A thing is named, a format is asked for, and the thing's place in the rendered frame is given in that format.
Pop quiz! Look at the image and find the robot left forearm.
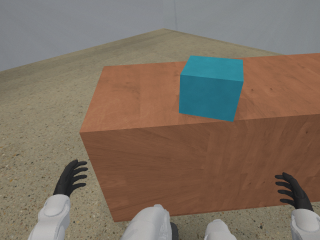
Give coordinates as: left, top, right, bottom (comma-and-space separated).
27, 194, 71, 240

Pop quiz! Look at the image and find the robot left shin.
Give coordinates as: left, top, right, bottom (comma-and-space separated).
154, 204, 172, 240

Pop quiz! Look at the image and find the robot right forearm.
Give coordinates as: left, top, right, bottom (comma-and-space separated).
290, 209, 320, 240

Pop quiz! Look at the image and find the pedestal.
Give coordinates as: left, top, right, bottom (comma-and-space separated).
79, 53, 320, 223

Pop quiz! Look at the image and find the carton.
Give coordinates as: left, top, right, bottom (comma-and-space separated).
179, 55, 244, 122

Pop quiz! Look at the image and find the right robot hand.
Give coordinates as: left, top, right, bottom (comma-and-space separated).
275, 172, 314, 212

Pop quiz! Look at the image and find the left robot thigh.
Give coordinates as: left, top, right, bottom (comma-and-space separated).
120, 206, 170, 240

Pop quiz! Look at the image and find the left robot hand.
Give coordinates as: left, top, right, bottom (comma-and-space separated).
53, 159, 88, 198

